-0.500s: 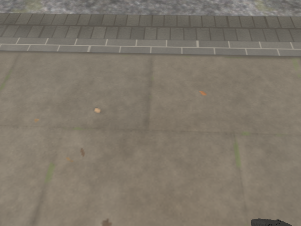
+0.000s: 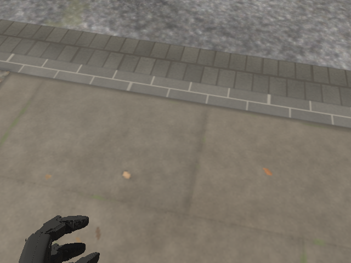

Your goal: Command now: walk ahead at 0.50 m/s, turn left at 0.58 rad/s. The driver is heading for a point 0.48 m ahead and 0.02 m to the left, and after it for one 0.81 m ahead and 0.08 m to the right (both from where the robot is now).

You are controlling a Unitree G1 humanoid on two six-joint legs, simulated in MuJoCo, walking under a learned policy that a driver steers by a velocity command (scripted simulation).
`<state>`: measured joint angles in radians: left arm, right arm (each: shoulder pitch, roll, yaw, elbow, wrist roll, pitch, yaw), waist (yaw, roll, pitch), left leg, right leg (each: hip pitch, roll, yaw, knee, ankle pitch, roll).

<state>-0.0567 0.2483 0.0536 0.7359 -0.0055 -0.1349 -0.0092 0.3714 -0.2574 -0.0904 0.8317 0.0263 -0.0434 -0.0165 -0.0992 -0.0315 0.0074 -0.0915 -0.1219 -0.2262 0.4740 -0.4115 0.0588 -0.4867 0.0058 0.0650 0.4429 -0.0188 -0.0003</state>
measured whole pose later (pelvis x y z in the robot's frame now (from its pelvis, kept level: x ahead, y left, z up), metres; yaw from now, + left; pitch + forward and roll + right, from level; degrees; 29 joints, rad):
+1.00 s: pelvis +0.50 +0.07 +0.00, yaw +1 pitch +2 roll +3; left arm 0.09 0.26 0.05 0.76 -0.02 -0.03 -0.05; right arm 0.32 -0.26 -0.08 0.85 0.01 -0.07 -0.02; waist -0.06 -0.04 0.02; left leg 0.08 0.00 0.25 0.25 -0.35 -0.02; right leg -0.65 -0.09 -0.02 0.68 -0.04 -0.04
